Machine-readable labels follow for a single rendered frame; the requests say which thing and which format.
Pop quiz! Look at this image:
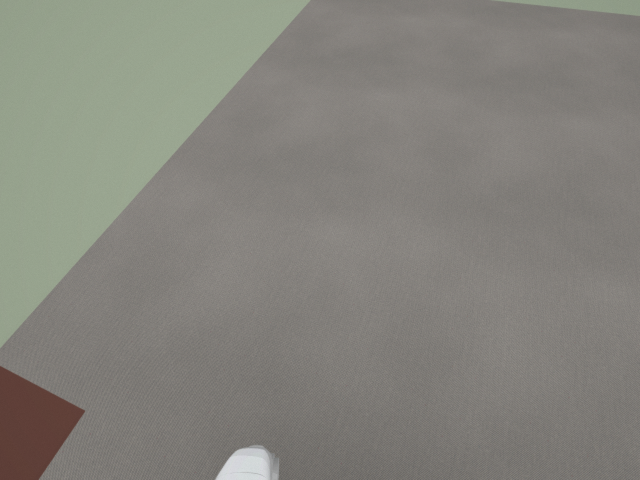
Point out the robot left thigh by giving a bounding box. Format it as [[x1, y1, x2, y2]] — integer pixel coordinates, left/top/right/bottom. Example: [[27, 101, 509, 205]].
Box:
[[215, 447, 279, 480]]

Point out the cupboard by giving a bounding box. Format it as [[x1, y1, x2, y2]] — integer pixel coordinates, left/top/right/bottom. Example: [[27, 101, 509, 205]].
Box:
[[0, 366, 85, 480]]

